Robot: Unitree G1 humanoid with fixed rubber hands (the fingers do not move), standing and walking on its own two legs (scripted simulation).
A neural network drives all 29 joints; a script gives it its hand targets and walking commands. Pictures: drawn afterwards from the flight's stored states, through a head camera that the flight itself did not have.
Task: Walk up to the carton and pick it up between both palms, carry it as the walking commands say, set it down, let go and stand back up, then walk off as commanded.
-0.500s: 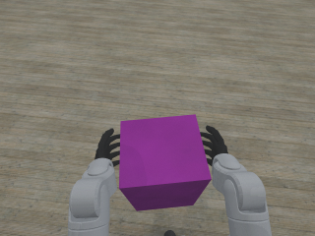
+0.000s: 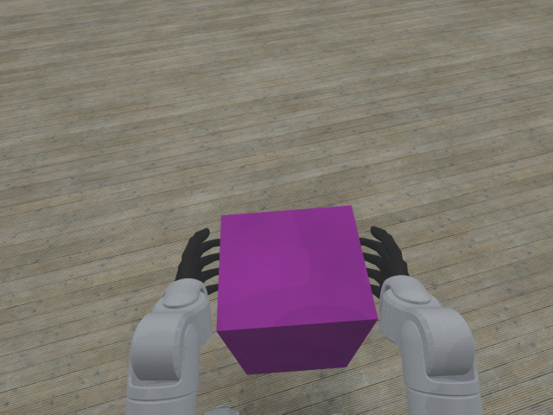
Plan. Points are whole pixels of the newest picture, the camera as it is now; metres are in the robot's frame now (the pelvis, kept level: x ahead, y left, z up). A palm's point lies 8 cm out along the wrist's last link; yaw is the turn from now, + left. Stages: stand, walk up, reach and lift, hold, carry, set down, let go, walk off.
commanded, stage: carry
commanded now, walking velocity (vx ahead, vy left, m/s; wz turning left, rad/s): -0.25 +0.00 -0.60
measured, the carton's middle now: (292, 301) +0.28 -0.02 +0.00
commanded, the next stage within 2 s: none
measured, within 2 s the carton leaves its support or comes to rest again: neither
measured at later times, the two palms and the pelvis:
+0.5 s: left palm out of the picture +0.13 +0.04 +0.09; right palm out of the picture +0.05 -0.20 +0.08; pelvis -0.17 +0.00 -0.01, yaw -17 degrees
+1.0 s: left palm out of the picture -0.04 +0.04 +0.09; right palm out of the picture -0.18 -0.18 +0.09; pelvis -0.34 +0.06 +0.00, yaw -34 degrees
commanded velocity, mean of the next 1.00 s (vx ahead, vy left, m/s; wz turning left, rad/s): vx -0.25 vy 0.00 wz -0.60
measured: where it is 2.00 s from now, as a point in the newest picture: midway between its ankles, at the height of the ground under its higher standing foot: outside the picture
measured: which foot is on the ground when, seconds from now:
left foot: up 0.00-0.12, down 0.14-0.46, up 0.48-0.74, down 0.76-1.00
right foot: down 0.00-0.16, up 0.18-0.44, down 0.46-0.78, up 0.80-1.00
